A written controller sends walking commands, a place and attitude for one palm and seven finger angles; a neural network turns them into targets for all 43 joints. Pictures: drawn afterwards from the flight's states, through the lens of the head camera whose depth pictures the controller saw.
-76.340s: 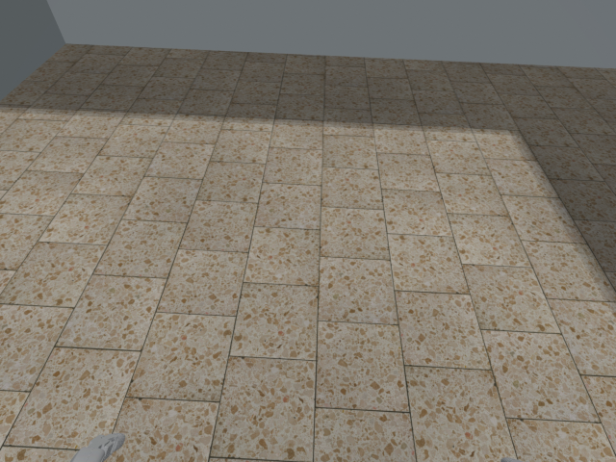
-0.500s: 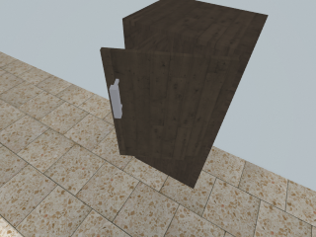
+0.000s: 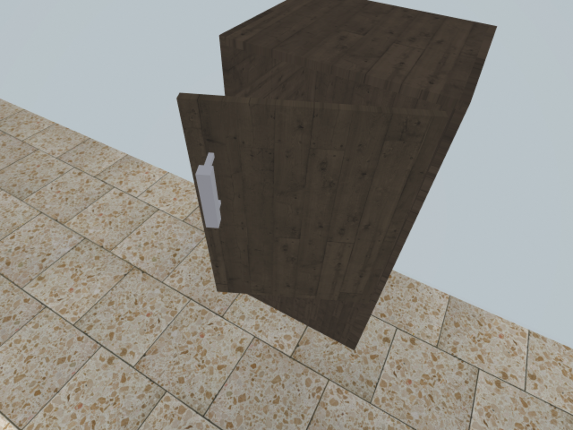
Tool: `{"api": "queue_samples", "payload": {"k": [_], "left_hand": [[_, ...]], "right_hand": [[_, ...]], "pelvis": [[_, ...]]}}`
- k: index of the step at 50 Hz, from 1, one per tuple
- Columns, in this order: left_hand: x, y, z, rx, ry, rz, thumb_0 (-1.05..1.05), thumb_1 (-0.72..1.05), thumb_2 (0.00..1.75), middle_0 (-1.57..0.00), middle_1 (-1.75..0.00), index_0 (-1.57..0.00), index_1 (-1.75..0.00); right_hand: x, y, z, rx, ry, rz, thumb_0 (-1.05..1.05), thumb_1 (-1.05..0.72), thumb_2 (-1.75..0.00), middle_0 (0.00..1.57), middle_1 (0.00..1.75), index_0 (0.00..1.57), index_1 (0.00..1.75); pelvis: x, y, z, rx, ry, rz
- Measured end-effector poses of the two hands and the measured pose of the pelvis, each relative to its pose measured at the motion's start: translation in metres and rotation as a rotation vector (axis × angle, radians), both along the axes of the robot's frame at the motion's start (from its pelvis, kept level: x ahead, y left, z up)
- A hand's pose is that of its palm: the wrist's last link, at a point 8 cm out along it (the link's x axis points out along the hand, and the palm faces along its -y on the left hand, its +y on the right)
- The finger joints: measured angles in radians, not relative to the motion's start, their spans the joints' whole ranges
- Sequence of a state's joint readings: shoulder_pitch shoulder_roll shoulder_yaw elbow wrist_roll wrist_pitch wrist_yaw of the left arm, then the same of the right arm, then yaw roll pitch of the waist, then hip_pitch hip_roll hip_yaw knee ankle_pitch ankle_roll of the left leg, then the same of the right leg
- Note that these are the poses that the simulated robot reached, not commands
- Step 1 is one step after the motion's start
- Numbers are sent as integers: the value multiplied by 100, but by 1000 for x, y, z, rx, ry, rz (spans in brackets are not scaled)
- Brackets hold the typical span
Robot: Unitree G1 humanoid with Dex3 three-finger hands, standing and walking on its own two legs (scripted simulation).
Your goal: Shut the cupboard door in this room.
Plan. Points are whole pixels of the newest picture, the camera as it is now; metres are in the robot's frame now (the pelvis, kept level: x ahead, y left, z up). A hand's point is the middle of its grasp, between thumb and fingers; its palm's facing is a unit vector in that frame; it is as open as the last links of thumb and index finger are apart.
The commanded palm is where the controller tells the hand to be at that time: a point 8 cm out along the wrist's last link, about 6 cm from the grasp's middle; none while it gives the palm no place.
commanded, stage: shuffle to correct the standing spot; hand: left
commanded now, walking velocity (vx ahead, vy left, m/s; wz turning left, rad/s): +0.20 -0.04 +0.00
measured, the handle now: (211, 190) +0.51 +0.18 +0.02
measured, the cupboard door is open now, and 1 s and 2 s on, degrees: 25 25 25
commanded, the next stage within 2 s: come to a stop and stand still in 0.06 s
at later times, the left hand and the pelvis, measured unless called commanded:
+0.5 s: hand out of the picture +0.08 +0.16 -0.18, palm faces +0.02 -0.98 -0.18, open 7.3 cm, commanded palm none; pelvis +0.07 +0.00 +0.00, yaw -2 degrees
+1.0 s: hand out of the picture +0.05 +0.18 -0.16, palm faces +0.00 -0.98 -0.21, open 7.3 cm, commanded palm none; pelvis -0.02 +0.00 +0.00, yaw -1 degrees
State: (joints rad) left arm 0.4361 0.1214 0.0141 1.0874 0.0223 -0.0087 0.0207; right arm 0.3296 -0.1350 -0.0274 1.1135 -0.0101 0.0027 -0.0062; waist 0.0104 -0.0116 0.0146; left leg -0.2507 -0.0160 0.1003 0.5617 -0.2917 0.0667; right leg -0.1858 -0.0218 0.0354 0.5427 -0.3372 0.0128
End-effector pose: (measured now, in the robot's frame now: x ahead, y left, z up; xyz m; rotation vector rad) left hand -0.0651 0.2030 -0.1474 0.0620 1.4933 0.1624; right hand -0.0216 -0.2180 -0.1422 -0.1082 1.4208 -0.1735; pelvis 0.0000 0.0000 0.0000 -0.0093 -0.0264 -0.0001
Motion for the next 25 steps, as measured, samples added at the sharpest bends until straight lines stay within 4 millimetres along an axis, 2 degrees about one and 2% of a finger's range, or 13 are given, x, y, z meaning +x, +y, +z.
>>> {"api": "queue_samples", "payload": {"k": [6,14,17,25], "left_hand": [[35,-2,-2,-3,-7,-20,0,91,90,-20,-30,-20,-30],[114,-11,0,37,-111,-66,0,92,90,-20,-30,-20,-30],[127,-9,0,50,-128,-60,1,93,90,-20,-30,-20,-30],[142,5,-2,46,-87,-62,1,93,90,-20,-30,-20,-30]], "right_hand": [[28,4,-1,1,-32,-22,0,-90,-90,20,30,20,30],[47,-6,-8,9,2,-52,0,-91,-90,20,30,20,30],[62,-9,-6,2,21,-41,0,-91,-90,20,30,20,30],[100,-14,5,-58,-49,-37,1,-93,-90,20,30,20,30]], "pelvis": [[24,-1,-2,10,17,-21],[57,-16,-3,-1,13,-33],[64,-17,-2,-7,11,-21],[71,-5,2,3,-4,-43]]}}
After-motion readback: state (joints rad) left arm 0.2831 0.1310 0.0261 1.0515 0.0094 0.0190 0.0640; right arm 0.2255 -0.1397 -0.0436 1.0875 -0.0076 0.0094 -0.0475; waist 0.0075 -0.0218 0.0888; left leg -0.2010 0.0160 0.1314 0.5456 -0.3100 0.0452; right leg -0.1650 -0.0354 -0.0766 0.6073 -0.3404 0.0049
